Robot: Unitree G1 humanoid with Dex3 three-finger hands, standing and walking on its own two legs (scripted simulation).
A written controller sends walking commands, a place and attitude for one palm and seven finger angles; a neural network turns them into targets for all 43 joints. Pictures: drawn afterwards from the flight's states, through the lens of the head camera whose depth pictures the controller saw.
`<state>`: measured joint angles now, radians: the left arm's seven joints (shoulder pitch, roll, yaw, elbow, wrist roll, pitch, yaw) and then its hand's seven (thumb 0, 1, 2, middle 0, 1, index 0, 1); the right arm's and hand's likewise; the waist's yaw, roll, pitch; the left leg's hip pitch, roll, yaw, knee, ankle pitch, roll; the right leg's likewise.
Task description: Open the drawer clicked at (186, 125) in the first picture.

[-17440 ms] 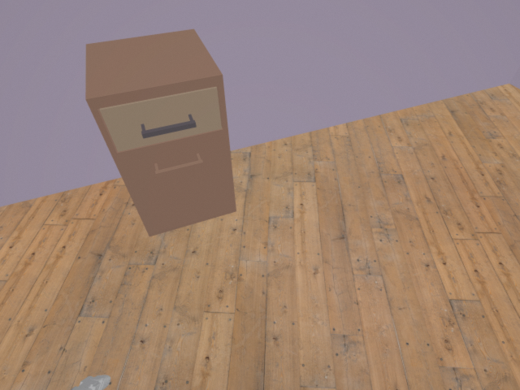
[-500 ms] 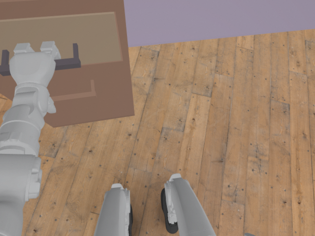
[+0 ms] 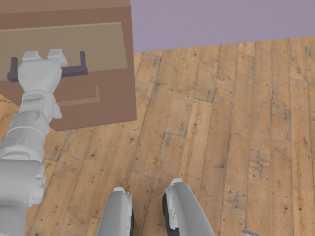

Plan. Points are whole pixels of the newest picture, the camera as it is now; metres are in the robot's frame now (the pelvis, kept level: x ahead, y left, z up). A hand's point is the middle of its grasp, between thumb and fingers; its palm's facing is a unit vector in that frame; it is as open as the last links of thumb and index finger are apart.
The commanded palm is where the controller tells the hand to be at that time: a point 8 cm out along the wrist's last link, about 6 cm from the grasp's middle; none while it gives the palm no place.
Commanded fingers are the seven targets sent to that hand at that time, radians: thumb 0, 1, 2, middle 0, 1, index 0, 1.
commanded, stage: close the thumb around the handle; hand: left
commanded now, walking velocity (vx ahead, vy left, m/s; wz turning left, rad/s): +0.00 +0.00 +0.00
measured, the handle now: (49, 66) +0.55 +0.25 -0.02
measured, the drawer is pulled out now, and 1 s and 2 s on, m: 0.00 0.00 0.07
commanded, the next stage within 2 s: pull the drawer open in 0.72 s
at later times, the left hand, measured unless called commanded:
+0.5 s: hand (51, 85) +0.51 +0.25 -0.04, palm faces -0.04 -0.02 -1.00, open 8.1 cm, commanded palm +0.50 +0.23 +0.01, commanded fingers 0.00 0.90 0.90 -0.40 -1.35 -0.40 -1.35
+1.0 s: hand (51, 86) +0.50 +0.25 -0.04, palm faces -0.06 -0.02 -1.00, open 5.1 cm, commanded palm +0.48 +0.23 +0.01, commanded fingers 0.00 0.90 0.90 -0.40 -1.35 -0.40 -1.35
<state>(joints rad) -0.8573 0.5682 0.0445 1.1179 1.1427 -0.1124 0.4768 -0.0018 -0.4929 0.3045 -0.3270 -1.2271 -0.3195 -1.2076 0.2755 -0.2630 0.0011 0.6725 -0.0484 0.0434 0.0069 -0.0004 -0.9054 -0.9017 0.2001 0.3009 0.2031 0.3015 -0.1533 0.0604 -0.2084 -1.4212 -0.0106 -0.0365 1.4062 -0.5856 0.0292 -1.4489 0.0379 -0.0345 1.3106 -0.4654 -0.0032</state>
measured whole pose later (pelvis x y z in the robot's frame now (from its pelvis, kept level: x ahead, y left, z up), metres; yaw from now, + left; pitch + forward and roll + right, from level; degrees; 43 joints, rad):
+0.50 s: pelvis +0.00 +0.00 +0.00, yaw +0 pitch +34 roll -4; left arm -0.87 0.56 0.04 1.13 1.14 -0.09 0.50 0.00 0.37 0.67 -0.38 -1.30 -0.34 -1.28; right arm 0.28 -0.26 0.00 0.68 -0.05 0.06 0.01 0.00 -0.91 -0.90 0.20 0.30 0.20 0.30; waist -0.15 0.06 -0.20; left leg -1.41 -0.01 -0.03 1.40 -0.59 0.03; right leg -1.44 0.04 -0.03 1.31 -0.47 0.00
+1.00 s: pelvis +0.00 +0.00 +0.00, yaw +0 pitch +34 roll -3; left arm -0.81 0.55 0.05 1.07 1.12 -0.09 0.48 0.00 0.82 0.85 -0.41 -1.35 -0.41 -1.35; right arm 0.27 -0.26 -0.02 0.68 -0.05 0.07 0.02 0.00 -0.91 -0.90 0.20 0.30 0.20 0.30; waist -0.14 0.07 -0.20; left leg -1.39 -0.01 -0.02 1.39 -0.59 0.03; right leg -1.43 0.04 -0.02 1.29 -0.47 0.00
